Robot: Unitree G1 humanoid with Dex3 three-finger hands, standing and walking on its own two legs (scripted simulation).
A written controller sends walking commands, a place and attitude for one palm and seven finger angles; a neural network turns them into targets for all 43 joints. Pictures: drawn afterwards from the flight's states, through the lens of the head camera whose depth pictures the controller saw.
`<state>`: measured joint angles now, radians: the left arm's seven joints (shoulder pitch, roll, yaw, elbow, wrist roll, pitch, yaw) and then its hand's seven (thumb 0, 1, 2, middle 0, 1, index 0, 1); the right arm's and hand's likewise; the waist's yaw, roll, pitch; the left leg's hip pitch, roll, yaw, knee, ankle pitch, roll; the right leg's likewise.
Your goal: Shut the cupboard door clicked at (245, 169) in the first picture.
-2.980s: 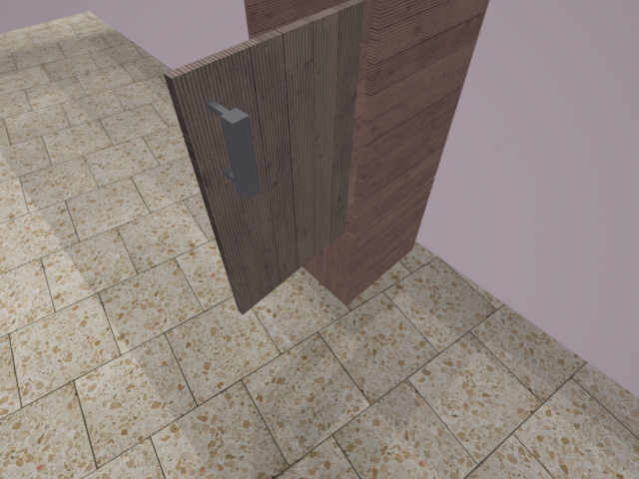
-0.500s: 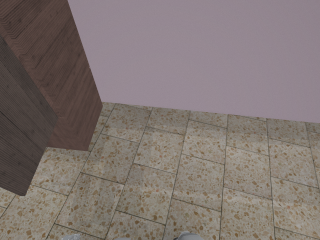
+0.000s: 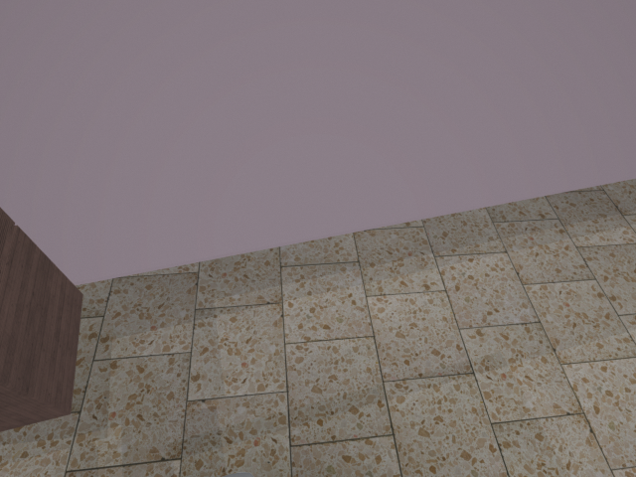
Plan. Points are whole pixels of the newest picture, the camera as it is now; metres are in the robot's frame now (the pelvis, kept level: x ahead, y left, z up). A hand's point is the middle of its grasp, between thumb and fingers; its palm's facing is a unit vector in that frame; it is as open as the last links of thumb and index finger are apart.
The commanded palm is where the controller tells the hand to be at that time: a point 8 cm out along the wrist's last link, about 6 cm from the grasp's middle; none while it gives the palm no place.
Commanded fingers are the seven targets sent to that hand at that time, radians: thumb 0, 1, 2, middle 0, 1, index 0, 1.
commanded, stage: walk to a spot facing it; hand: left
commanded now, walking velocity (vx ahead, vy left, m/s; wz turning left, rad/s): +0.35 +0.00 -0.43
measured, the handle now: out of the picture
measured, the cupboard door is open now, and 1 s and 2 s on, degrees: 93 93 93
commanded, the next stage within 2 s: turn to face it in 0.78 s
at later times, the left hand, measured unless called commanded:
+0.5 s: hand (253, 350) +0.32 +0.11 -0.15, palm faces -0.16 -0.96 -0.21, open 7.2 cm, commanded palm none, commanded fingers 0.00 0.90 0.90 -0.20 -0.30 -0.20 -0.30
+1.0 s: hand (311, 232) +0.57 +0.02 -0.16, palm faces -0.18 -0.96 -0.20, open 7.3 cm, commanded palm none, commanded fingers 0.00 0.90 0.90 -0.20 -0.30 -0.20 -0.30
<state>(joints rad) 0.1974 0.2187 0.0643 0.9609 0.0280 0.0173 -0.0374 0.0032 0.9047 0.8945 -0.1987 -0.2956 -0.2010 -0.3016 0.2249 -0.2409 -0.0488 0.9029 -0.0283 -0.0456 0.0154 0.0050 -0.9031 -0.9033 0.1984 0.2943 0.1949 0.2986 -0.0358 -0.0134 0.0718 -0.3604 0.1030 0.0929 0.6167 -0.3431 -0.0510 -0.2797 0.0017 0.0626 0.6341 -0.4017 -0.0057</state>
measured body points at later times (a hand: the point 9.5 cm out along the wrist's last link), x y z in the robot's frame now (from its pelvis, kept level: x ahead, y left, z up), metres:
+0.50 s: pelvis +0.21 -0.06 +0.01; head +0.26 -0.07 +0.46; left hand +0.33 +0.16 -0.14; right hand +0.19 -0.31 -0.14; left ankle +0.26 +0.09 -0.68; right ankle +0.18 -0.15 -0.73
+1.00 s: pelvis +0.45 -0.14 +0.01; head +0.48 -0.15 +0.46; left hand +0.58 +0.07 -0.14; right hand +0.37 -0.37 -0.15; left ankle +0.43 +0.01 -0.67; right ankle +0.41 -0.23 -0.73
